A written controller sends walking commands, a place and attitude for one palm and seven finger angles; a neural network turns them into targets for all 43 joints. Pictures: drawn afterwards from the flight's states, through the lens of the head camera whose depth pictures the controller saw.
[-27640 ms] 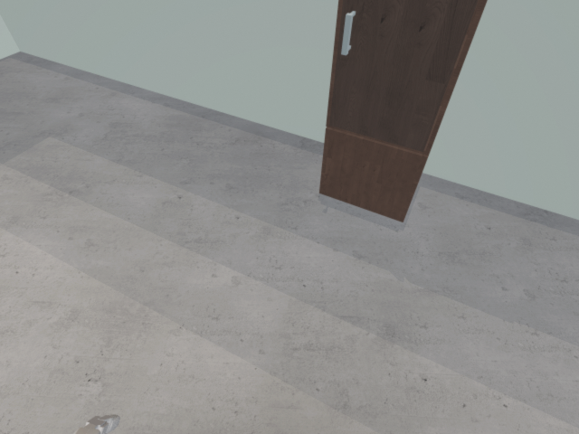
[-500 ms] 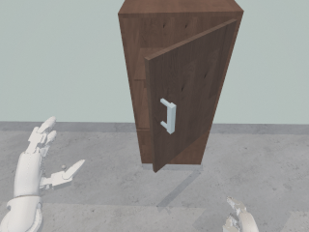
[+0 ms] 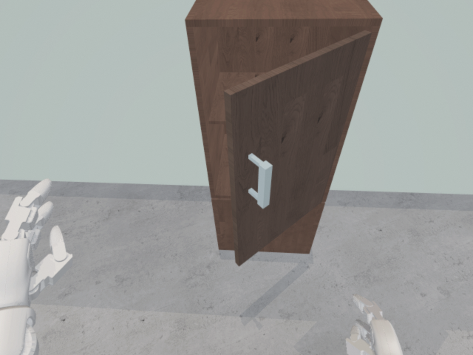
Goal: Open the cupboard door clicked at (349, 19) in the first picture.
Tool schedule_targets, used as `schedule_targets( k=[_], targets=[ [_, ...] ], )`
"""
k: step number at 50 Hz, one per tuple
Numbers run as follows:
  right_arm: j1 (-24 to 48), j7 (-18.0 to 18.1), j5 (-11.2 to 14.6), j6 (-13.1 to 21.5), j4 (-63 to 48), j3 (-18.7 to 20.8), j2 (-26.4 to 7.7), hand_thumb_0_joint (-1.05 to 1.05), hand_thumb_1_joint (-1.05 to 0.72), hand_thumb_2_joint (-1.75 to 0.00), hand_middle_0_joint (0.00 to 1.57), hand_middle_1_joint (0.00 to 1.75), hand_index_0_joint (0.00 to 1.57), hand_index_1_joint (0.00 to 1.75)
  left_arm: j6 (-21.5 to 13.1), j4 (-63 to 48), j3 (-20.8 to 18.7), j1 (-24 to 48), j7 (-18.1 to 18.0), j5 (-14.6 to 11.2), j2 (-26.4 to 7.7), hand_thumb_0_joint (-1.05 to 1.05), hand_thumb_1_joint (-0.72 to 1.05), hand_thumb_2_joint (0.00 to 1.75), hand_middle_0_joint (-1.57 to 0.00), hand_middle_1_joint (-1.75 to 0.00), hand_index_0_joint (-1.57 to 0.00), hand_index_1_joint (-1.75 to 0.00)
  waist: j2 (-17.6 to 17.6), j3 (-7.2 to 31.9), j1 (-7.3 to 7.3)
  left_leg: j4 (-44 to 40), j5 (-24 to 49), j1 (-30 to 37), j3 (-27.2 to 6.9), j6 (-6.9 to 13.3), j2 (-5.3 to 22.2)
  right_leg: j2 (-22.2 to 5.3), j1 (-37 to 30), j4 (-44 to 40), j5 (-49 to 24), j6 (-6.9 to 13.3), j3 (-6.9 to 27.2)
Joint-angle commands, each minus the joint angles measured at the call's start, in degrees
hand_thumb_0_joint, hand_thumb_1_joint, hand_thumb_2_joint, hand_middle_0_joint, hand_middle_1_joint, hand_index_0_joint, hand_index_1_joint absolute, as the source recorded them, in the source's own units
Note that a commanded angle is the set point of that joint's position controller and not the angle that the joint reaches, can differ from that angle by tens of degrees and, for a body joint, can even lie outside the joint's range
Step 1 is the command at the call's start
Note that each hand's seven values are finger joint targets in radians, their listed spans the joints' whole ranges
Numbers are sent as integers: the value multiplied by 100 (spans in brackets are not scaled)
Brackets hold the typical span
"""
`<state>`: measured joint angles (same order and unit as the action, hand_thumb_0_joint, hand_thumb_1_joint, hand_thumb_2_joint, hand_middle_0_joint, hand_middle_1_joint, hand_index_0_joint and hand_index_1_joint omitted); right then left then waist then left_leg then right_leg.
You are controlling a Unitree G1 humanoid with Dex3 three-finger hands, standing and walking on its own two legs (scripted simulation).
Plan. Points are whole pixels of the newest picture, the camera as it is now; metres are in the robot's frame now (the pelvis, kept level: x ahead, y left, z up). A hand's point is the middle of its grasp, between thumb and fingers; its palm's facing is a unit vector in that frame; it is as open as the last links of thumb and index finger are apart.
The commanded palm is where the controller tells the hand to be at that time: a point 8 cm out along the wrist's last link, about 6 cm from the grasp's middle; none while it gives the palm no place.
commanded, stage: draw the hand back to the body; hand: left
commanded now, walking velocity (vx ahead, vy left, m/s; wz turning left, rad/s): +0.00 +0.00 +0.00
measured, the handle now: (258, 181) +0.46 +0.02 +0.03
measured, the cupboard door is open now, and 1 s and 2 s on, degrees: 43 43 43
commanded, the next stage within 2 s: step back with the hand held close in 0.08 s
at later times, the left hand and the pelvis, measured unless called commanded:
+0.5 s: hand (61, 259) +0.19 +0.26 +0.13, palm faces +0.34 -0.79 -0.50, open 7.4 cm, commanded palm +0.13 +0.31 +0.17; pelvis -0.02 +0.01 +0.00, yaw -1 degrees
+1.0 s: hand out of the picture +0.06 +0.30 +0.15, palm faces +0.50 -0.73 -0.47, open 7.4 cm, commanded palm -0.02 +0.34 +0.17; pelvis -0.12 +0.02 -0.03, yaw +8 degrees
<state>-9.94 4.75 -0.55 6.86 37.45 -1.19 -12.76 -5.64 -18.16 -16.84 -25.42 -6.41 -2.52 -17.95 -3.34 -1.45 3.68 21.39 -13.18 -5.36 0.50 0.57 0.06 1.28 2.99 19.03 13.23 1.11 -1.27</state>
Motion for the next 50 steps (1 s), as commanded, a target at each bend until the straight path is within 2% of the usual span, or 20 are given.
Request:
schedule_targets(
  k=[1, 9, 10, 11, 12, 13, 16, 19, 22, 23, 26, 31, 33, 38, 42, 44, 46, 48, 49, 50],
  targets=[
    [660, 66, 12, 336, -889, 178, -537, 0, -90, -90, 20, 30, 20, 30, -414, -1487, -828, 424, -114, 11, -1238, 0, 90, 90, -20, -30, -20, -30, -209, 700, -11, -110, 1773, 284, 85, 7, -21, -12, -30, -170, -1598, -74, -24],
    [651, 52, 46, 249, -876, 222, -567, 0, -90, -90, 20, 30, 20, 30, -338, -1040, -738, 303, -30, -57, -1052, 0, 90, 90, -20, -30, -20, -30, 136, 317, -61, -175, 1434, 187, 145, 31, 24, 0, 189, -282, -1327, -129, -16],
    [732, 55, 53, 301, -1008, 226, -579, 0, -90, -90, 20, 30, 20, 30, -478, -2080, -1237, 802, -94, -80, -1668, 0, 90, 90, -20, -30, -20, -30, -51, 813, 36, -119, 1478, 310, 86, 38, 8, -19, -23, -247, -1393, -109, 27],
    [674, 68, 102, 194, -1118, 265, -791, 0, -90, -90, 20, 30, 20, 30, -659, -1926, -1809, 795, -107, -40, -2188, 0, 90, 90, -20, -30, -20, -30, 17, 221, -258, 161, 1126, -155, 34, 140, 34, -236, 666, -525, -1747, -72, 419],
    [653, 71, 57, 98, -1093, 295, -707, 0, -90, -90, 20, 30, 20, 30, -656, -1489, -1461, 149, -53, -20, -1679, 0, 90, 90, -20, -30, -20, -30, 391, 333, -253, 279, 1075, -186, -52, 132, 21, -342, 629, -451, -1945, -53, 427],
    [764, 66, 49, 61, -1157, 301, -723, 0, -90, -90, 20, 30, 20, 30, -631, -1480, -1451, 32, -30, -27, -1684, 0, 90, 90, -20, -30, -20, -30, 357, 282, -219, 319, 1049, -194, -23, 123, -19, -391, 730, -484, -2165, -41, 502],
    [518, 77, 15, -61, -1229, 317, -712, 0, -90, -90, 20, 30, 20, 30, -610, -1388, -1100, -357, -80, 8, -1248, 0, 90, 90, -20, -30, -20, -30, 238, 860, -320, 493, 1684, -145, 17, 63, 69, -445, 420, -109, -2829, -38, 422],
    [416, 143, 29, -194, -1312, 386, -757, 0, -90, -90, 20, 30, 20, 30, -537, -1495, -1118, -546, -186, 1, -1305, 0, 90, 90, -20, -30, -20, -30, 242, 1265, -359, 603, 2537, -52, 35, 39, 193, -438, 253, 208, -3529, -74, 293],
    [428, 145, 107, -300, -1436, 435, -762, 0, -90, -90, 20, 30, 20, 30, -511, -1716, -1285, -574, -232, -9, -1527, 0, 90, 90, -20, -30, -20, -30, 538, 1481, -350, 661, 2636, -130, 63, 46, 237, -444, 178, 389, -3678, -105, 283],
    [491, 179, 93, -315, -1446, 432, -760, 0, -90, -90, 20, 30, 20, 30, -530, -1877, -1394, -534, -254, -23, -1677, 0, 90, 90, -20, -30, -20, -30, 390, 1456, -328, 631, 2624, -220, 32, 41, 231, -460, 149, 416, -3678, -84, 303],
    [561, 151, 171, -325, -1517, 412, -726, 0, -90, -90, 20, 30, 20, 30, -575, -2046, -1508, -573, -251, -52, -1815, 0, 90, 90, -20, -30, -20, -30, 349, 1434, -304, 525, 2419, -430, 2, 80, 238, -400, 168, 503, -3307, -129, 293],
    [558, 125, 152, -249, -1543, 385, -798, 0, -90, -90, 20, 30, 20, 30, -664, -2210, -1519, -606, -247, -58, -1823, 0, 90, 90, -20, -30, -20, -30, -253, 1144, -271, 125, 1701, -1065, -197, 153, 346, -147, 137, 643, -2086, -201, 159],
    [589, 102, 136, -204, -1539, 404, -857, 0, -90, -90, 20, 30, 20, 30, -720, -2112, -1534, -670, -227, -30, -1780, 0, 90, 90, -20, -30, -20, -30, -452, 962, -244, -116, 862, -1616, -293, 235, 423, -60, -50, 736, -1612, -219, 159],
    [529, 60, 144, -40, -1566, 409, -944, 0, -90, -90, 20, 30, 20, 30, -883, -1824, -1495, -540, -201, 93, -1588, 0, 90, 90, -20, -30, -20, -30, -366, 385, -276, -622, -2018, -3444, -579, 466, 626, 29, -592, 1201, -653, -223, 308],
    [347, 38, 123, 133, -1521, 407, -971, 0, -90, -90, 20, 30, 20, 30, -1013, -1916, -1326, -91, -198, 228, -1415, 0, 90, 90, -20, -30, -20, -30, -256, 138, -366, -639, -3046, -3970, -804, 543, 775, 93, -320, 1428, 354, -238, 379],
    [353, 57, 95, 234, -1509, 409, -963, 0, -90, -90, 20, 30, 20, 30, -1097, -2192, -1365, 170, -213, 301, -1473, 0, 90, 90, -20, -30, -20, -30, -589, 233, -351, -923, -3474, -4227, -1040, 607, 925, 271, -538, 1879, 352, -271, 279],
    [364, 33, 90, 313, -1498, 418, -898, 0, -90, -90, 20, 30, 20, 30, -1150, -2345, -1486, 215, -229, 312, -1585, 0, 90, 90, -20, -30, -20, -30, -768, 411, -303, -884, -3326, -4230, -1090, 643, 1037, 342, -638, 2289, -30, -254, 259],
    [369, -1, 84, 412, -1526, 445, -843, 0, -90, -90, 20, 30, 20, 30, -1218, -2619, -1814, 9, -240, 261, -1899, 0, 90, 90, -20, -30, -20, -30, -628, 715, -268, -403, -2813, -3635, -793, 574, 848, 263, -344, 2073, -361, -171, 465],
    [374, -19, 76, 438, -1541, 432, -765, 0, -90, -90, 20, 30, 20, 30, -1246, -2482, -1773, -231, -227, 222, -1788, 0, 90, 90, -20, -30, -20, -30, -375, 610, -277, 22, -2611, -3440, -537, 519, 632, 105, 35, 1694, -303, -70, 815],
    [226, -60, 112, 458, -1480, 429, -652, 0, -90, -90, 20, 30, 20, 30, -1276, -2420, -1774, -498, -242, 117, -1815, 0, 90, 90, -20, -30, -20, -30, 255, 676, -339, 808, -1754, -2490, -144, 267, 200, -298, 988, 860, -599, 187, 1390]
  ],
)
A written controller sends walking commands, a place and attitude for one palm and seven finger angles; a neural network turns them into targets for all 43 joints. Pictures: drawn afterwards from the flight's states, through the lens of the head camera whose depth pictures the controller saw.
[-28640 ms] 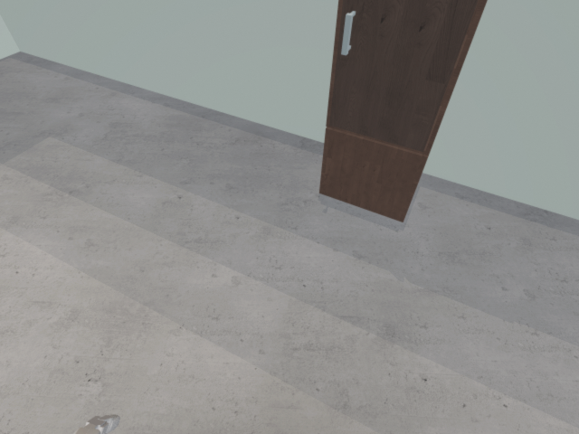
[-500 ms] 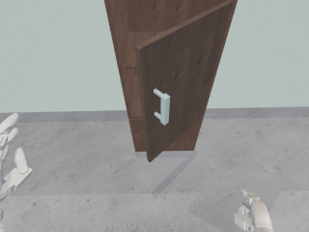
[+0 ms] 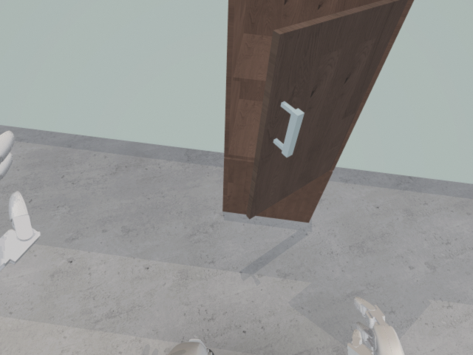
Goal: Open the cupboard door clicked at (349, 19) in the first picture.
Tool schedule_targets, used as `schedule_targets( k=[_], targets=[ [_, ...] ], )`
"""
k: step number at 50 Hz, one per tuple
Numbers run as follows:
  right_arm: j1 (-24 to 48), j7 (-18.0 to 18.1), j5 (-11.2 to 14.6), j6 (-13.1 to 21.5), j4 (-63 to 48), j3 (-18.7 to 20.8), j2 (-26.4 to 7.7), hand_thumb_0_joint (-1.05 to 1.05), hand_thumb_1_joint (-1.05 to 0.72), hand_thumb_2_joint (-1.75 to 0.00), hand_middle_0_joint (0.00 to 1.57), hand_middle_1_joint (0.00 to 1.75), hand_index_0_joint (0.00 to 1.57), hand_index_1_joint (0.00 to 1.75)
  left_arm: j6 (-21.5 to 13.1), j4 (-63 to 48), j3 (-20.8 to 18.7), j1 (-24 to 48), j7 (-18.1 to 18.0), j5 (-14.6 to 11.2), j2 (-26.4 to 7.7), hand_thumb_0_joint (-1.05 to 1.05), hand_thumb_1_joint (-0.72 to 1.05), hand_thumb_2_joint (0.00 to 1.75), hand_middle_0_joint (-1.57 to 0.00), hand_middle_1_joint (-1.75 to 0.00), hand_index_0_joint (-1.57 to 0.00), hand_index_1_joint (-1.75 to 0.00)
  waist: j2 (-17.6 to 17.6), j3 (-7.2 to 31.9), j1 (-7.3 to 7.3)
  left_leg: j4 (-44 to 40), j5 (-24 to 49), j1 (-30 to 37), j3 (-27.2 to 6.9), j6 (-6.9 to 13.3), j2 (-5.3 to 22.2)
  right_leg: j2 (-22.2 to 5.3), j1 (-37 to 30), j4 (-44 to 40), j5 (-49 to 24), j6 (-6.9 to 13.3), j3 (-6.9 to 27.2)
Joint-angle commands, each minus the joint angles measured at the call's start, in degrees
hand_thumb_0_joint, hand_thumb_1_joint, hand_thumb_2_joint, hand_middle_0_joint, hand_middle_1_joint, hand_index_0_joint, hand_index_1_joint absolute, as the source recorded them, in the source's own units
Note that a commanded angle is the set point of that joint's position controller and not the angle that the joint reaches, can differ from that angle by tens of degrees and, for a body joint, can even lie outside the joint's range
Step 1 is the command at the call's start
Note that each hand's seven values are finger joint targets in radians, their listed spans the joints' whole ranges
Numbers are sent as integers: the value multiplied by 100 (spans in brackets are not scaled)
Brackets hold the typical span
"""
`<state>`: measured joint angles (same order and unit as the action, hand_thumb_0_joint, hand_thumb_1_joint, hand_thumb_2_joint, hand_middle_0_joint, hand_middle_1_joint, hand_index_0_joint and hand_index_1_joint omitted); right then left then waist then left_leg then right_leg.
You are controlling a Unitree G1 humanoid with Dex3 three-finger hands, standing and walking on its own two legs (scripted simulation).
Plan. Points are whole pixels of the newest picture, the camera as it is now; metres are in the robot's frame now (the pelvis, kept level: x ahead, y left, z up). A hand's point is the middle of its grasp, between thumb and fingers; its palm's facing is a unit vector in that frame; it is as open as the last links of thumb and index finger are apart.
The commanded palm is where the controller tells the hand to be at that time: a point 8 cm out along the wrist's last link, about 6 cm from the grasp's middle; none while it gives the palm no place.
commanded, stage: step back with the hand held close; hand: left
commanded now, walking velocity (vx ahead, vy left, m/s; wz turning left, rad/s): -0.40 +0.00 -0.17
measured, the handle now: (286, 129) +0.57 -0.08 +0.05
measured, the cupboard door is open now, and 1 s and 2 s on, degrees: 43 43 43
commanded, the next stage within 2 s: stop stepping back and stand still in 0.32 s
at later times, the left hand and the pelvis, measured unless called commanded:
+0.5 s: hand out of the picture +0.12 +0.24 +0.19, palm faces +0.28 -0.88 -0.38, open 7.4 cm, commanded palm +0.04 +0.29 +0.19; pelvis -0.14 +0.02 +0.01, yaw -9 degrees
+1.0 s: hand out of the picture +0.03 +0.18 +0.18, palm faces +0.16 -0.82 -0.55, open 7.4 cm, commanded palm -0.01 +0.25 +0.19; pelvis -0.22 -0.01 +0.00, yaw -14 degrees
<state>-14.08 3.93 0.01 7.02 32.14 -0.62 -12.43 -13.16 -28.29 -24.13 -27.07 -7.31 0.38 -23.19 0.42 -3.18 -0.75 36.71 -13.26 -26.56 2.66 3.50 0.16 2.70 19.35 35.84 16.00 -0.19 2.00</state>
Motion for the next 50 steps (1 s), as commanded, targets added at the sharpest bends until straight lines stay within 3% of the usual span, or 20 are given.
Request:
schedule_targets(
  k=[1, 4, 7, 9, 11, 15, 19, 24, 27, 29, 30, 34, 36, 38, 41, 45, 47, 48, 49, 50],
  targets=[
    [561, -22, 44, 443, -822, 398, -668, 0, -90, -90, 20, 30, 20, 30, -538, -1372, -1035, -376, -156, -229, -1311, 0, 90, 90, -20, -30, -20, -30, 501, 1043, 51, 98, -1244, 448, -57, -235, -75, -957, 107, -1476, -974, 510, 1696],
    [555, -78, 3, 300, -545, 448, -583, 0, -90, -90, 20, 30, 20, 30, -428, -1228, -775, 71, -193, -207, -1199, 0, 90, 90, -20, -30, -20, -30, 1344, 1057, 23, 1547, -1272, 1121, -241, -408, -183, -1761, 901, -2066, -1068, 951, 2141],
    [692, 23, 56, 248, -372, 309, -670, 0, -90, -90, 20, 30, 20, 30, -316, -1030, -534, 589, -153, -227, -1069, 0, 90, 90, -20, -30, -20, -30, 198, 417, -114, -1002, -498, 1437, -348, -287, 40, -666, 1178, -1116, -718, 140, 865],
    [900, 125, 14, 359, -501, 332, -883, 0, -90, -90, 20, 30, 20, 30, -409, -1266, -638, 747, -181, -166, -1089, 0, 90, 90, -20, -30, -20, -30, -2106, 558, 82, -2583, -371, -225, -2156, 309, 1910, 238, 80, 1670, 1069, -171, -53],
    [818, 22, -25, 500, -437, 453, -730, 0, -90, -90, 20, 30, 20, 30, -500, -1115, -767, 669, -165, -146, -1126, 0, 90, 90, -20, -30, -20, -30, -1355, 1132, 139, -2819, -1945, -562, -1919, 560, 2236, 278, -512, 3397, 1284, -96, 307],
    [941, -122, 11, 495, -528, 514, -711, 0, -90, -90, 20, 30, 20, 30, -274, -1516, -614, 200, -109, -307, -908, 0, 90, 90, -20, -30, -20, -30, -480, 1127, 199, -2307, -888, 564, -1337, 560, 1853, 101, 401, 3283, 1195, -133, 25],
    [1042, -130, -26, 510, -469, 385, -658, 0, -90, -90, 20, 30, 20, 30, -150, -1872, -470, 482, -158, -381, -908, 0, 90, 90, -20, -30, -20, -30, -1559, 1092, 140, -3044, -1672, 582, -1034, 135, 1613, 235, -206, 2125, 1645, -44, -518],
    [815, -201, 20, 491, -552, 312, -536, 0, -90, -90, 20, 30, 20, 30, -228, -1663, -759, -192, -133, -489, -1107, 0, 90, 90, -20, -30, -20, -30, -1689, 1463, 219, -2533, -1271, 1276, -58, -661, 763, 408, -985, -1300, 1687, 324, -1093],
    [876, -161, 3, 227, -480, 230, -450, 0, -90, -90, 20, 30, 20, 30, -375, -1922, -1317, -495, -189, -461, -1885, 0, 90, 90, -20, -30, -20, -30, 944, 1106, 248, 1412, -444, 1108, 54, -635, 17, -2017, 664, -2774, 400, 988, 1572],
    [831, -244, -58, 263, -623, 103, -433, 0, -90, -90, 20, 30, 20, 30, -467, -2087, -1734, -434, -304, -424, -2285, 0, 90, 90, -20, -30, -20, -30, 923, 1599, 188, 1903, -673, -310, -135, -594, 269, -2475, -828, -2027, -2299, 1421, 1556],
    [461, -148, 86, 244, -474, 179, -409, 0, -90, -90, 20, 30, 20, 30, -348, -1436, -1081, -392, -251, -412, -1409, 0, 90, 90, -20, -30, -20, -30, 1077, 1731, 57, 1666, -469, -713, -133, -559, 87, -1815, -1867, -1326, -3127, 1030, 607],
    [633, 86, 117, 285, -298, 191, -601, 0, -90, -90, 20, 30, 20, 30, -124, -928, -878, -282, -305, -363, -1203, 0, 90, 90, -20, -30, -20, -30, 207, 910, -160, -498, 784, 1333, 347, -214, -155, -1227, -692, -440, -3826, 322, -123],
    [381, 139, 93, 331, -265, 272, -825, 0, -90, -90, 20, 30, 20, 30, -188, -975, -842, -17, -278, -368, -1268, 0, 90, 90, -20, -30, -20, -30, -1153, 1411, -193, -741, 2627, 2701, -861, 375, 798, -471, 220, 1161, -1885, -150, -520],
    [366, 86, -18, 478, -232, 263, -752, 0, -90, -90, 20, 30, 20, 30, -263, -1047, -883, 334, -292, -283, -1428, 0, 90, 90, -20, -30, -20, -30, -1502, 1054, -120, -1588, 2646, 2812, -2742, 951, 1838, -106, 1356, 2289, 1741, -74, -213],
    [500, 16, -18, 530, -178, 286, -696, 0, -90, -90, 20, 30, 20, 30, -181, -1184, -786, -275, -223, -289, -1209, 0, 90, 90, -20, -30, -20, -30, -725, 687, -9, -2364, -360, 732, -1820, 619, 1495, -359, 37, 1902, 1274, -24, -169],
    [743, 33, 24, 426, -458, 192, -612, 0, -90, -90, 20, 30, 20, 30, -161, -1331, -943, -1080, -305, -286, -1219, 0, 90, 90, -20, -30, -20, -30, -1620, 637, 119, -2646, -2455, -971, -630, 94, 943, -132, -1928, 357, 734, 37, -916],
    [713, 70, 38, 300, -536, 229, -588, 0, -90, -90, 20, 30, 20, 30, -136, -966, -983, -1045, -323, -198, -1216, 0, 90, 90, -20, -30, -20, -30, -1063, 337, 106, -1966, -2618, -1572, -244, -153, 661, -288, -2228, -394, 807, 113, -697],
    [656, 81, 34, 216, -549, 274, -548, 0, -90, -90, 20, 30, 20, 30, -118, -848, -1089, -943, -326, -175, -1367, 0, 90, 90, -20, -30, -20, -30, -25, 241, 89, -739, -2179, -1203, 7, -306, 307, -818, -1462, -1399, 1471, 295, 123],
    [661, 89, 15, 162, -566, 310, -556, 0, -90, -90, 20, 30, 20, 30, -74, -832, -957, -685, -292, -190, -1314, 0, 90, 90, -20, -30, -20, -30, 1033, 69, 65, 1084, -1658, -589, -11, -432, -22, -1866, 28, -2748, 2730, 726, 1976],
    [646, 130, -62, 165, -436, 302, -633, 0, -90, -90, 20, 30, 20, 30, -96, -839, -980, -200, -307, -212, -1411, 0, 90, 90, -20, -30, -20, -30, 1218, -59, 18, 2165, -1422, -393, -285, -462, -18, -2420, 764, -3172, 2907, 943, 2635]
  ],
)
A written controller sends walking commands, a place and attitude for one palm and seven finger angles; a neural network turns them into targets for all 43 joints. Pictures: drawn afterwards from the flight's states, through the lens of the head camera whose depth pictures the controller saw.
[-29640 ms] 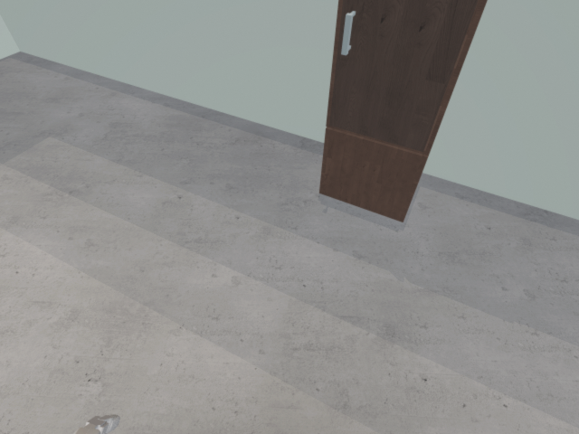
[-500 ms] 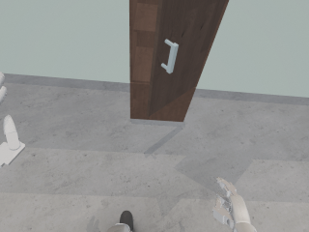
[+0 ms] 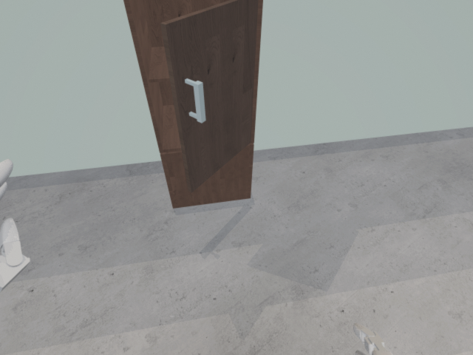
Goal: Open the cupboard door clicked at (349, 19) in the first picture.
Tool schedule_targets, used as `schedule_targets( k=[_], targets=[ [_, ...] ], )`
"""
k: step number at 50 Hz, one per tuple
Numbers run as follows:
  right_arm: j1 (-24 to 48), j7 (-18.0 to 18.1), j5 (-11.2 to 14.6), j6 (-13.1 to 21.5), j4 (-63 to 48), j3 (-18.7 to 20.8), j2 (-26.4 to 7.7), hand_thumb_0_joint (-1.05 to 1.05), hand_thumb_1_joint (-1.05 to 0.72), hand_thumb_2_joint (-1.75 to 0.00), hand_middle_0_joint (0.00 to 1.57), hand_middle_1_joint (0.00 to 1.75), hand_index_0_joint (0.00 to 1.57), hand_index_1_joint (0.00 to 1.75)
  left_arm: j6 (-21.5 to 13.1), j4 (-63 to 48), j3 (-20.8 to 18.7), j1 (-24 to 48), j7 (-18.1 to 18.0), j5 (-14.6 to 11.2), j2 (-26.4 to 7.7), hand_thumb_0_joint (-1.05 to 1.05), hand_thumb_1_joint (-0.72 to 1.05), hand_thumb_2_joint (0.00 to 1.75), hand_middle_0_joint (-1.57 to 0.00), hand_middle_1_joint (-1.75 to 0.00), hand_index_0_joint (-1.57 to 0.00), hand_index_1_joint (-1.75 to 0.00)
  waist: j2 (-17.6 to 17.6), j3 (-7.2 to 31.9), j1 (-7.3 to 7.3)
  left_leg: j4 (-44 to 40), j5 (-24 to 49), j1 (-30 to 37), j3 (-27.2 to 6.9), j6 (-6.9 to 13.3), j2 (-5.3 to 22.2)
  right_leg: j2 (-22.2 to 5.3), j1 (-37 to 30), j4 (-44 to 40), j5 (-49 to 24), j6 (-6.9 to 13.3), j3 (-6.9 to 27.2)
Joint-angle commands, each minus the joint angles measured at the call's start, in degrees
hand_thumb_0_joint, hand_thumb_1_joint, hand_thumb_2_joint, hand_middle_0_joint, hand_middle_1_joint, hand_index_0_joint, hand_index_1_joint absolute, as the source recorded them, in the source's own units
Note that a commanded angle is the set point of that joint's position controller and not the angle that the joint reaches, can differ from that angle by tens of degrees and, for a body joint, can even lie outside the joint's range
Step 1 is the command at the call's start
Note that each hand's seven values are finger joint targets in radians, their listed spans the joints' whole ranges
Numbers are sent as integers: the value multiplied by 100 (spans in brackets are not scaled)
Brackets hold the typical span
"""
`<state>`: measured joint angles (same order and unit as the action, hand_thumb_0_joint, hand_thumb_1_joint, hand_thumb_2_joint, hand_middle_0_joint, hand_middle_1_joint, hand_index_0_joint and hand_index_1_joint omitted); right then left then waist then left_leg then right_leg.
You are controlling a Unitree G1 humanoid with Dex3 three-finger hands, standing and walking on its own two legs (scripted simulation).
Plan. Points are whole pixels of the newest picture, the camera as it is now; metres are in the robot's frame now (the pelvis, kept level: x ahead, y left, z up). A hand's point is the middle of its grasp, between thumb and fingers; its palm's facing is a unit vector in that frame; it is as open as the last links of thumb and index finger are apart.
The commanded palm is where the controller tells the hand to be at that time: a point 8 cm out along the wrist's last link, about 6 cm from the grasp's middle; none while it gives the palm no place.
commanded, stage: stop stepping back and stand still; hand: left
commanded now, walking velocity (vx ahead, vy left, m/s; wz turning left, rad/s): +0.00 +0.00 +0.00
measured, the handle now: (195, 100) +0.78 +0.12 +0.05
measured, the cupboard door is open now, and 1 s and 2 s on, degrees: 43 43 43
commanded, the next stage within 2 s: let the arm hang, fingers relaxed in 0.40 s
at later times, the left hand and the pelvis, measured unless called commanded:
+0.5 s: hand out of the picture +0.17 +0.26 +0.19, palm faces +0.46 -0.76 -0.46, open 7.4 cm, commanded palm none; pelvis -0.02 -0.01 +0.01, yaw +1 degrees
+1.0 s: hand out of the picture -0.04 +0.22 -0.16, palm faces +0.04 -0.97 -0.24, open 7.2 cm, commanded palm none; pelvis -0.04 +0.01 +0.01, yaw +3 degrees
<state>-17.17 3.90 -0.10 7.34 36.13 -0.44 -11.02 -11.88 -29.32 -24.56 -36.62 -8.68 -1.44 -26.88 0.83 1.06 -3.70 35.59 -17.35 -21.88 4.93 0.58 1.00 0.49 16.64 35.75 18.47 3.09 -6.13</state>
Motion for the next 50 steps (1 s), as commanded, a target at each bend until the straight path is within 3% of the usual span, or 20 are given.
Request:
schedule_targets(
  k=[1, 3, 6, 8, 12, 14, 17, 18, 19, 21, 24, 25, 26, 27, 29, 33, 37, 42, 47, 50],
  targets=[
    [794, 132, -63, 169, -648, 278, -758, 0, -90, -90, 20, 30, 20, 30, -254, -494, -868, 1046, -177, 2, -931, 0, 90, 90, -20, -30, -20, -30, 982, -366, 219, 2717, -667, -689, -598, -183, -25, -2045, 1205, -3153, 2844, 470, 3210],
    [677, 120, -26, 155, -540, 253, -741, 0, -90, -90, 20, 30, 20, 30, -294, -31, -639, 1145, -130, 4, -674, 0, 90, 90, -20, -30, -20, -30, 634, -147, 120, 2626, -133, -765, -542, -194, 63, -1579, 688, -2731, 2081, 160, 2322],
    [840, 211, 7, 218, -476, 204, -697, 0, -90, -90, 20, 30, 20, 30, -379, 125, -376, 1447, -149, 75, -547, 0, 90, 90, -20, -30, -20, -30, 358, -110, 242, 1724, -96, -476, -300, -105, 52, -1328, 273, -2597, 1049, 50, 1664],
    [921, 251, 22, 298, -490, 212, -724, 0, -90, -90, 20, 30, 20, 30, -381, -33, -150, 1693, -173, 102, -434, 0, 90, 90, -20, -30, -20, -30, 472, -133, 307, 1056, -309, -223, -180, -17, -36, -1281, 14, -2703, 938, -129, 1598],
    [881, 198, -31, 382, -624, 184, -698, 0, -90, -90, 20, 30, 20, 30, -357, -527, -327, 1368, -252, 137, -516, 0, 90, 90, -20, -30, -20, -30, 593, 240, 454, -609, -370, 341, -69, 153, -141, -1191, -781, -2579, 356, -132, 1555],
    [824, 164, -7, 340, -727, 200, -740, 0, -90, -90, 20, 30, 20, 30, -359, -873, -397, 1150, -278, 89, -556, 0, 90, 90, -20, -30, -20, -30, -61, 459, 397, -1429, 107, 900, -294, 194, -8, -994, -946, -2173, -250, -262, 1354],
    [893, 108, 54, 236, -903, 263, -876, 0, -90, -90, 20, 30, 20, 30, -419, -1147, -585, 1016, -303, 44, -702, 0, 90, 90, -20, -30, -20, -30, -718, 667, 426, -1522, 1328, 1013, -1066, 343, 705, -462, -1143, -1428, -1531, -504, 972],
    [846, 118, 91, 202, -896, 274, -851, 0, -90, -90, 20, 30, 20, 30, -399, -1047, -679, 868, -281, -2, -775, 0, 90, 90, -20, -30, -20, -30, -654, 764, 412, -1499, 1133, 781, -978, 271, 682, -476, -1355, -1474, -1495, -512, 979],
    [919, 109, 78, 203, -931, 205, -745, 0, -90, -90, 20, 30, 20, 30, -374, -1038, -652, 789, -255, 0, -708, 0, 90, 90, -20, -30, -20, -30, -997, 547, 374, -1516, 973, 482, -795, 197, 495, -453, -1393, -1488, -1537, -353, 987],
    [903, 78, 80, 180, -942, 190, -758, 0, -90, -90, 20, 30, 20, 30, -335, -893, -585, 785, -218, -1, -627, 0, 90, 90, -20, -30, -20, -30, -880, 319, 338, -1481, 696, 193, -677, 102, 386, -468, -1462, -1501, -1576, -259, 975],
    [850, 28, 101, 172, -914, 205, -768, 0, -90, -90, 20, 30, 20, 30, -276, -544, -454, 741, -178, -41, -521, 0, 90, 90, -20, -30, -20, -30, -220, 215, 325, -1202, 299, 267, -612, 66, 263, -677, -1144, -1921, -971, -259, 1266],
    [1076, -508, -9, 252, 410, 489, -1762, 0, -90, -90, 20, 30, 20, 30, 565, 3666, 1792, 1233, 711, 494, 106, 0, 90, 90, -20, -30, -20, -30, -44, -358, 116, -321, 1379, 121, -680, 111, 426, -1117, -191, -1081, -2222, -4, 759],
    [476, -472, 8, -106, 394, 493, -1520, 0, -90, -90, 20, 30, 20, 30, 937, 3855, 1595, 1211, 895, 355, 222, 0, 90, 90, -20, -30, -20, -30, -49, 100, 147, -510, 1649, 618, -804, 103, 514, -928, -29, -983, -2201, 86, 993],
    [466, -420, 1, -205, 246, 462, -1539, 0, -90, -90, 20, 30, 20, 30, 1038, 3772, 1607, 1220, 947, 332, 246, 0, 90, 90, -20, -30, -20, -30, -173, -1, 192, -653, 1624, 469, -849, 193, 583, -742, -4, -883, -1804, -12, 803],
    [609, -400, -66, -319, 254, 410, -1510, 0, -90, -90, 20, 30, 20, 30, 1051, 4143, 1771, 1774, 960, 352, 345, 0, 90, 90, -20, -30, -20, -30, 239, 91, 298, -815, 1573, -32, -1147, 385, 695, -574, -193, -558, -1408, -16, 635],
    [785, -416, -111, -485, 433, 349, -1579, 0, -90, -90, 20, 30, 20, 30, 1082, 5361, 1900, 2361, 935, 379, 28, 0, 90, 90, -20, -30, -20, -30, 981, 176, 337, -802, 709, 95, -1161, 337, 352, -893, -397, -1065, -692, 197, 1073],
    [648, -426, -149, -660, 911, 258, -1398, 0, -90, -90, 20, 30, 20, 30, 1139, 6530, 2072, 2696, 854, 316, -7, 0, 90, 90, -20, -30, -20, -30, 180, 261, 308, -985, 262, 526, -998, 275, 193, -978, -372, -1536, 265, 243, 1245],
    [545, -371, -130, -728, 1473, 201, -1179, 0, -90, -90, 20, 30, 20, 30, 1113, 7706, 2176, 2475, 791, 247, 166, 0, 90, 90, -20, -30, -20, -30, -957, 171, 408, -1599, -271, 310, -1100, 238, 327, -815, -910, -1645, 237, 128, 1089],
    [142, -322, -126, -782, 1966, 244, -1072, 0, -90, -90, 20, 30, 20, 30, 1095, 8480, 2157, 2370, 782, 231, 296, 0, 90, 90, -20, -30, -20, -30, -891, -178, 397, -1818, -713, 193, -1104, 233, 354, -811, -901, -1952, 472, 146, 1071],
    [-78, -300, -106, -774, 2174, 258, -1070, 0, -90, -90, 20, 30, 20, 30, 1080, 8778, 2170, 2402, 784, 226, 302, 0, 90, 90, -20, -30, -20, -30, -356, -315, 374, -1817, -495, 305, -1092, 249, 393, -832, -844, -2083, 451, 144, 1055]
  ],
)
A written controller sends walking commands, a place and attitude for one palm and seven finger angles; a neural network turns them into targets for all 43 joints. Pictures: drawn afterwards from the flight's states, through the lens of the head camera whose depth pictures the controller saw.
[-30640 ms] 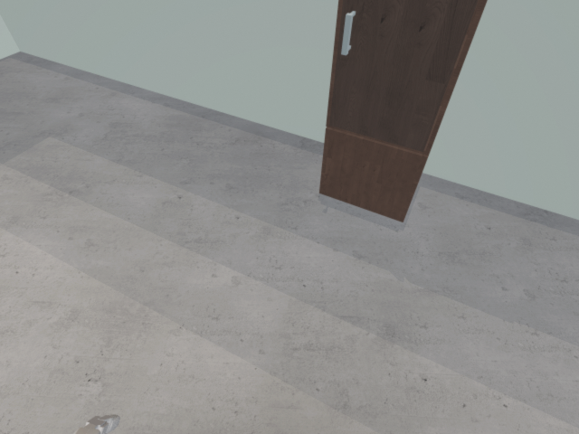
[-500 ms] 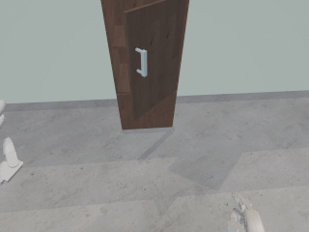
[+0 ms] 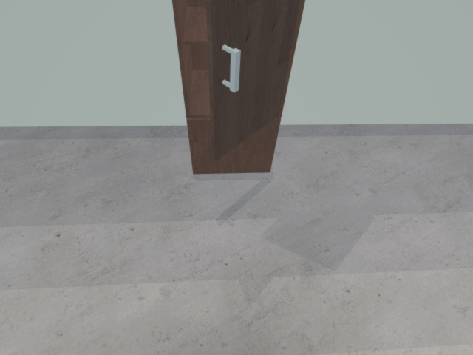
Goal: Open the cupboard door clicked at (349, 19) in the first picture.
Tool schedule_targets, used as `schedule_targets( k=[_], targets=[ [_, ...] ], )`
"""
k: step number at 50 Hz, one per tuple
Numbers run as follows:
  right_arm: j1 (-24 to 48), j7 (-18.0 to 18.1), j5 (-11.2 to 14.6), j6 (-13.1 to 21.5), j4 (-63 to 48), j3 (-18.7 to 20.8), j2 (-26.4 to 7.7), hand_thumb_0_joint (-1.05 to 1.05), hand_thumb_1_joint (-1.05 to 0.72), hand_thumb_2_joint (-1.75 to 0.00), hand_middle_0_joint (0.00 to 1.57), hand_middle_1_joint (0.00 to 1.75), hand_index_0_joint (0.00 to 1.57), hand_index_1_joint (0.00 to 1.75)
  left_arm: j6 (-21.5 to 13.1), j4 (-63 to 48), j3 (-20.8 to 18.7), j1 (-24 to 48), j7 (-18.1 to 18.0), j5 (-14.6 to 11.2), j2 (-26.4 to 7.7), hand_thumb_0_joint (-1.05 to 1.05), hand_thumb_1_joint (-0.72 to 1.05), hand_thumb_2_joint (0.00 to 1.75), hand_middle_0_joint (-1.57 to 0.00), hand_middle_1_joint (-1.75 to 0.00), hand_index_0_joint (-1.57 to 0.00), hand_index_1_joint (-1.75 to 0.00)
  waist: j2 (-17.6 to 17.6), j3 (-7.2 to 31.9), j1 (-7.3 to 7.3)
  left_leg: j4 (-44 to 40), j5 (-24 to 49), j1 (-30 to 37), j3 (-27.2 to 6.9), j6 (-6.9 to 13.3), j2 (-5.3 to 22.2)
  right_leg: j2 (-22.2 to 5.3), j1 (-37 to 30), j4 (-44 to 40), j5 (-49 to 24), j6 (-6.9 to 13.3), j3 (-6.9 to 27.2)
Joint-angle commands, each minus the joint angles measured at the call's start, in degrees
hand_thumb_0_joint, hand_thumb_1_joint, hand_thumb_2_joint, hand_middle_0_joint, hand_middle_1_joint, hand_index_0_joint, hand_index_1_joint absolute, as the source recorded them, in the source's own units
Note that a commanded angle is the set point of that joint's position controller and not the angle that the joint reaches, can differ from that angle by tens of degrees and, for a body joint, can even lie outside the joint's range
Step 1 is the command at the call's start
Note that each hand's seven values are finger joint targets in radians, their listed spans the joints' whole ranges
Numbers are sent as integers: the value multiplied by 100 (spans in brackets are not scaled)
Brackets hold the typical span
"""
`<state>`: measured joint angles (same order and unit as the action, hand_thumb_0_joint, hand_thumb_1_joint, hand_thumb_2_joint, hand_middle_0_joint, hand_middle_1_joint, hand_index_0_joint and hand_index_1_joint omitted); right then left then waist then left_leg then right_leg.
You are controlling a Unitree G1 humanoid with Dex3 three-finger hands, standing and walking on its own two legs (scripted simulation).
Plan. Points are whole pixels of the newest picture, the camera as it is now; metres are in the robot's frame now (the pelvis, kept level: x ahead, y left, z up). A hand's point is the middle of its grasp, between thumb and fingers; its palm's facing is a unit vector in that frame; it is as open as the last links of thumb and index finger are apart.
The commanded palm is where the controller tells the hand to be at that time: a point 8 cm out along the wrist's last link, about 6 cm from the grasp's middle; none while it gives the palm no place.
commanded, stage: let the arm hang, fingers relaxed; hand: left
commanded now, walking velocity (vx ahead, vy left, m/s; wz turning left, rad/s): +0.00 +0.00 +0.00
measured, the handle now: (230, 68) +0.83 +0.07 +0.03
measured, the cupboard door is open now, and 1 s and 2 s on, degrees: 43 43 43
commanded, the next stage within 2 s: look to check the result in 0.60 s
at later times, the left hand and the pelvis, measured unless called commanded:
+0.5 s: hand out of the picture +0.10 +0.22 -0.16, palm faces -0.02 -0.96 -0.29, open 7.4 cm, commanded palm none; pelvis +0.03 +0.00 +0.01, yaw -1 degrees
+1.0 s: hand out of the picture +0.12 +0.22 -0.15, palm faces -0.02 -0.95 -0.32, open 7.4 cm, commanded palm none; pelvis +0.07 -0.01 +0.01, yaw -1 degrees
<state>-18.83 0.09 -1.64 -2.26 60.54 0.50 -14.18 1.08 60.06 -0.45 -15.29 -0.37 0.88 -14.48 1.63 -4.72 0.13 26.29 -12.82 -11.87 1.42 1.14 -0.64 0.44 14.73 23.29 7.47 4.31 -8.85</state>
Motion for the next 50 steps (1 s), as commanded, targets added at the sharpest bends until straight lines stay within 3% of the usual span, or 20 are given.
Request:
schedule_targets(
  k=[1, 7, 15, 19, 24, 29, 39, 48, 50],
  targets=[
    [35, 86, 46, 189, -213, 171, -764, 0, -90, -90, 20, 30, 20, 30, -218, -90, -235, 284, -50, -14, -929, 0, 90, 90, -20, -30, -20, -30, -392, 219, -17, -902, -889, -639, -732, 195, 567, -836, -605, -856, 1544, 31, 1319],
    [-56, 93, 39, 186, 15, 169, -796, 0, -90, -90, 20, 30, 20, 30, -207, 172, -229, 363, -69, -14, -982, 0, 90, 90, -20, -30, -20, -30, 26, -49, -35, -992, -859, -537, -714, 215, 588, -814, -408, -968, 1669, -7, 1305],
    [174, 83, 43, 245, 127, 132, -770, 0, -90, -90, 20, 30, 20, 30, -239, 273, -210, 481, -89, -13, -1013, 0, 90, 90, -20, -30, -20, -30, -116, 36, -10, -1100, -317, -271, -652, 194, 625, -821, -563, -886, 1041, -56, 1251],
    [290, 87, 55, 271, 142, 124, -777, 0, -90, -90, 20, 30, 20, 30, -260, 270, -212, 550, -98, -7, -1015, 0, 90, 90, -20, -30, -20, -30, -26, 124, -8, -1113, 25, -143, -627, 176, 657, -827, -705, -848, 657, -84, 1207],
    [445, 107, 59, 303, 170, 108, -788, 0, -90, -90, 20, 30, 20, 30, -294, 272, -210, 618, -113, -16, -995, 0, 90, 90, -20, -30, -20, -30, -303, 337, -3, -1107, 536, 58, -615, 125, 701, -852, -961, -732, -85, -79, 1137],
    [567, 133, 63, 316, 180, 100, -827, 0, -90, -90, 20, 30, 20, 30, -310, 285, -210, 661, -118, -21, -975, 0, 90, 90, -20, -30, -20, -30, -330, 396, -12, -1127, 836, 230, -584, 83, 737, -865, -1071, -684, -645, -80, 1082],
    [631, 155, 69, 297, 195, 91, -907, 0, -90, -90, 20, 30, 20, 30, -313, 311, -204, 694, -126, -31, -989, 0, 90, 90, -20, -30, -20, -30, -271, 486, -29, -1136, 873, 412, -527, 52, 755, -864, -1178, -756, -837, -86, 1108],
    [658, 168, 91, 277, 172, 112, -989, 0, -90, -90, 20, 30, 20, 30, -340, 288, -218, 680, -152, -35, -1089, 0, 90, 90, -20, -30, -20, -30, -67, 636, -42, -1052, 1054, 604, -458, 46, 747, -862, -1304, -740, -1460, -133, 1128],
    [642, 166, 81, 272, 192, 111, -958, 0, -90, -90, 20, 30, 20, 30, -335, 292, -213, 690, -154, -38, -1088, 0, 90, 90, -20, -30, -20, -30, -153, 582, -46, -1077, 1066, 568, -443, 34, 750, -888, -1342, -740, -1513, -139, 1121]
  ],
)
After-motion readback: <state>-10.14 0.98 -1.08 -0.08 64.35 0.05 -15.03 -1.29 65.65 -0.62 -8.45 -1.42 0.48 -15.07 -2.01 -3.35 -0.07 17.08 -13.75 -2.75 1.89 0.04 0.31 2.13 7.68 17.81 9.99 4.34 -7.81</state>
